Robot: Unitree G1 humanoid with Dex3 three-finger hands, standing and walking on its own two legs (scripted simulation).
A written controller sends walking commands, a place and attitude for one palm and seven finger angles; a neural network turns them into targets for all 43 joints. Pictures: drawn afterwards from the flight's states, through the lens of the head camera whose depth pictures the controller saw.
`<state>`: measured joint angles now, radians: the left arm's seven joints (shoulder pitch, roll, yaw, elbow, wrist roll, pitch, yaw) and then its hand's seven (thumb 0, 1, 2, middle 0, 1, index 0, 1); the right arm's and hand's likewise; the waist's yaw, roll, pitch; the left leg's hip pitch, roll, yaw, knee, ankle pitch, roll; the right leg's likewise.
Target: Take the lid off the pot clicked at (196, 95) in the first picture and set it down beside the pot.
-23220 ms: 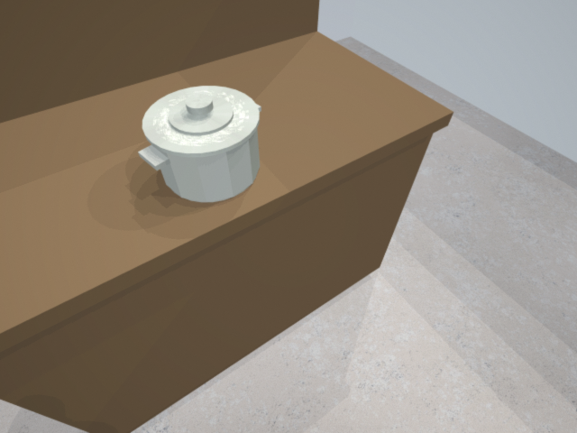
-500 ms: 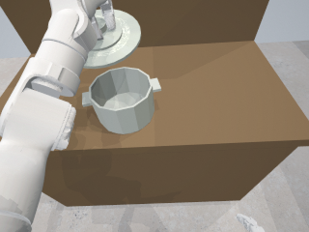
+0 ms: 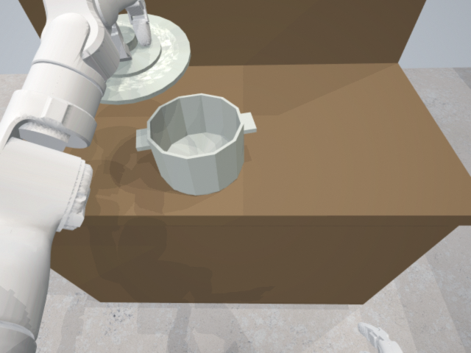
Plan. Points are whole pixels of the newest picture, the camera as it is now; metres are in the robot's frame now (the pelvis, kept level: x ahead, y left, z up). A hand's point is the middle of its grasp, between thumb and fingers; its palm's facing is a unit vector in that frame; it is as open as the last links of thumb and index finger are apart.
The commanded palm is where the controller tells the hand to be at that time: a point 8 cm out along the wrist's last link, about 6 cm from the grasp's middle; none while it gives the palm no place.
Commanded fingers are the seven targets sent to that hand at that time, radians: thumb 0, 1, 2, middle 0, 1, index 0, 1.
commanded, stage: move the lid sideways beside the pot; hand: left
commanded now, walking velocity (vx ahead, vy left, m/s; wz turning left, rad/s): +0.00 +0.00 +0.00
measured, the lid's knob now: (121, 39) +0.52 +0.17 +0.27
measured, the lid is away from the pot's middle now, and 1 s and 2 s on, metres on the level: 0.09 0.21 0.24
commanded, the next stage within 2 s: lower the lid onto the table in 1.38 s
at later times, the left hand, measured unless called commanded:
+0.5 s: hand (81, 36) +0.49 +0.21 +0.29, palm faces -0.15 -0.09 -0.98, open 6.6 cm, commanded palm +0.47 +0.22 +0.36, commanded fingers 0.00 0.70 0.95 -0.77 -1.06 -0.91 -1.11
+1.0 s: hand (35, 42) +0.48 +0.27 +0.29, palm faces -0.16 -0.09 -0.98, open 6.5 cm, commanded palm +0.46 +0.28 +0.36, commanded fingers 0.00 0.70 0.95 -0.77 -1.06 -0.91 -1.11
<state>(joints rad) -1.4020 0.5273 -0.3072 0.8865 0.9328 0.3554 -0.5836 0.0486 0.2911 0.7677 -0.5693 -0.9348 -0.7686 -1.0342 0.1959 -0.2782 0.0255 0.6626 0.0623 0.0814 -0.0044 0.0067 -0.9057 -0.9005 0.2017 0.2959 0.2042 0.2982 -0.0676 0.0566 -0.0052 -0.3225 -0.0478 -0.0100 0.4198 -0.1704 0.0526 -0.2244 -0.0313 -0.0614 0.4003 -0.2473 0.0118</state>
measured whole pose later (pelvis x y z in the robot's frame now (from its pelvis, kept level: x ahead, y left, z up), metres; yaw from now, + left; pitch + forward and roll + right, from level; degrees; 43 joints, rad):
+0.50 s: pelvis +0.01 +0.00 +0.00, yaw -1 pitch +5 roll -1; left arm -1.33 0.67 -0.20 0.84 0.96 0.30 -0.60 0.05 0.29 0.77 -0.57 -0.93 -0.77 -1.04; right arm 0.23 -0.29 0.02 0.64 0.07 0.11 -0.01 0.01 -0.91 -0.90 0.20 0.30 0.20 0.30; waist -0.08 0.06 0.00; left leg -0.32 -0.04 0.00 0.43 -0.18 0.05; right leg -0.22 -0.02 -0.05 0.38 -0.24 0.01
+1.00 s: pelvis +0.01 +0.01 +0.00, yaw +0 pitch +5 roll -1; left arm -1.30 0.78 -0.17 0.84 0.95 0.23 -0.61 0.05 0.29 0.77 -0.57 -0.93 -0.77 -1.04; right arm 0.21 -0.30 0.03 0.64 0.08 0.14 -0.02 0.01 -0.91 -0.90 0.20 0.30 0.20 0.30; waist -0.07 0.06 0.01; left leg -0.33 -0.04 -0.01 0.44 -0.19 0.06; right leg -0.21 -0.02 -0.06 0.36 -0.24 0.02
